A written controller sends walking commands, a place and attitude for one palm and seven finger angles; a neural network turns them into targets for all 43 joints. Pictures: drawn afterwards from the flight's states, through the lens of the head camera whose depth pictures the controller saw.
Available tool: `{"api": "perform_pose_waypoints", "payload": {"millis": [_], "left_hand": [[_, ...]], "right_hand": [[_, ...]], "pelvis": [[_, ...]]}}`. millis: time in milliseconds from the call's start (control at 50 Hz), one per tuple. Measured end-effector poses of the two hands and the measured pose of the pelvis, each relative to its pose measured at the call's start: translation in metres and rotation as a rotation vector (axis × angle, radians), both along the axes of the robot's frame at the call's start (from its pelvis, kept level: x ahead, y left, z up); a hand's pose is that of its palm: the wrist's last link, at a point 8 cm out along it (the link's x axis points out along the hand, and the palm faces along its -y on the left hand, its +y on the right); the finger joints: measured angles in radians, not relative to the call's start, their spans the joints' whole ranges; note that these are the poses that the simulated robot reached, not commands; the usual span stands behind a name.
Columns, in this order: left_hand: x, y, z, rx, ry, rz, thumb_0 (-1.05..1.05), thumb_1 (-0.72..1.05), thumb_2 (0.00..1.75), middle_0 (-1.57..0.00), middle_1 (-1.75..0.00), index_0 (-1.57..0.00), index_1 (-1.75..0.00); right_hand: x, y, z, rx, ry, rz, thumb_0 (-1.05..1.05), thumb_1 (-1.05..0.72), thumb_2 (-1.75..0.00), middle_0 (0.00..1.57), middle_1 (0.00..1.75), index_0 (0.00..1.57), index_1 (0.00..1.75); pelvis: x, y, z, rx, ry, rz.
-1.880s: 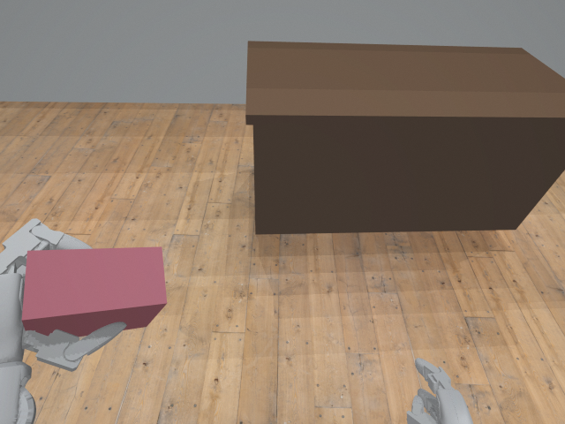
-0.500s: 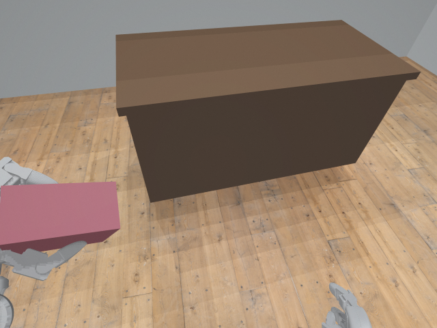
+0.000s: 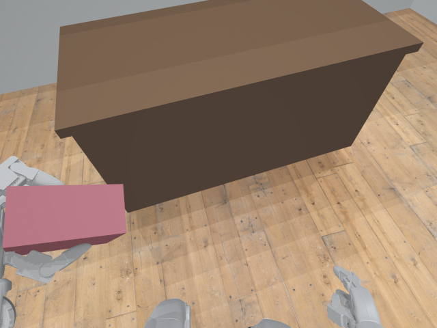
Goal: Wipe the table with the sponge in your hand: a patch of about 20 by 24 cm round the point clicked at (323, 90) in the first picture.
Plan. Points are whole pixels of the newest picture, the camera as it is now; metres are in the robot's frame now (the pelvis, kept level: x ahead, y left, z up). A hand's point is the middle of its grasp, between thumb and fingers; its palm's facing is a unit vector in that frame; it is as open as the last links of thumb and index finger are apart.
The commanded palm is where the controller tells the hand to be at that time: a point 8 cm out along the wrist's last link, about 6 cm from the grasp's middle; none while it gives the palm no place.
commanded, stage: take the last steps up to it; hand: left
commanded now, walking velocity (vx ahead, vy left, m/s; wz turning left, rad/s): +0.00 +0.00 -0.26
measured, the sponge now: (83, 218) +0.24 +0.19 +0.15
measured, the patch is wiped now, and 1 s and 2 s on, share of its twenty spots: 0.00 0.00 0.00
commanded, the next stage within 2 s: come to a stop and stand still in 1.94 s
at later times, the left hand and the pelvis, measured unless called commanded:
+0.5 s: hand (107, 152) +0.33 +0.17 +0.18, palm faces +0.33 -0.82 -0.46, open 10.5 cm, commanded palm +0.28 +0.23 +0.19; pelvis +0.10 -0.04 +0.00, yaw -3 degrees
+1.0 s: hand (124, 90) +0.45 +0.17 +0.19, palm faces +0.35 -0.84 -0.42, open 10.5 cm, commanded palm +0.39 +0.22 +0.19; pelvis +0.21 -0.05 +0.00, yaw -4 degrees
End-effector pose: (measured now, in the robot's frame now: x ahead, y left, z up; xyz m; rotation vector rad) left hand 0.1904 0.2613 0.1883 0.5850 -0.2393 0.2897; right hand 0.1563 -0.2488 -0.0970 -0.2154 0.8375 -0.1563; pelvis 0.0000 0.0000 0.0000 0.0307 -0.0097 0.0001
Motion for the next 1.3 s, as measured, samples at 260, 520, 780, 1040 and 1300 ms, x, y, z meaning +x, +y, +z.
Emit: {"api": "perform_pose_waypoints", "payload": {"millis": [260,520,780,1040,1300], "left_hand": [[0.063,0.022,0.013,-0.053,-0.186,0.003,0.00,-0.52,1.00,-0.68,-1.36,-0.68,-1.36],[0.103,-0.054,0.008,-0.018,-0.072,-0.048,-0.01,-0.52,1.00,-0.68,-1.36,-0.68,-1.36],[0.157,-0.053,0.003,-0.036,0.021,0.028,-0.01,-0.52,1.00,-0.68,-1.36,-0.69,-1.36],[0.230,-0.047,0.015,-0.028,-0.157,-0.068,-0.01,-0.52,1.00,-0.68,-1.36,-0.69,-1.36],[0.253,-0.094,0.001,-0.032,-0.057,0.028,-0.01,-0.52,1.00,-0.68,-1.36,-0.69,-1.36]], "right_hand": [[0.058,0.000,0.036,-0.046,-0.138,-0.083,0.01,-0.90,-0.90,0.19,0.29,0.20,0.30],[0.082,-0.002,-0.005,0.112,-0.050,-0.003,0.01,-0.90,-0.89,0.20,0.30,0.20,0.30],[0.126,-0.072,0.016,-0.021,0.019,-0.058,0.01,-0.90,-0.90,0.20,0.29,0.20,0.30],[0.207,-0.035,0.029,0.030,-0.156,-0.073,0.01,-0.90,-0.90,0.19,0.29,0.20,0.30],[0.231,-0.063,-0.019,0.094,0.004,-0.006,0.01,-0.90,-0.89,0.20,0.30,0.20,0.30]], "pelvis": [[0.069,0.001,0.000,-0.019,-0.003,-0.052],[0.105,-0.045,-0.004,-0.032,-0.004,-0.039],[0.158,-0.059,0.015,0.018,0.027,-0.045],[0.213,-0.052,0.000,-0.009,-0.010,-0.074],[0.260,-0.096,-0.005,-0.013,-0.009,-0.039]]}}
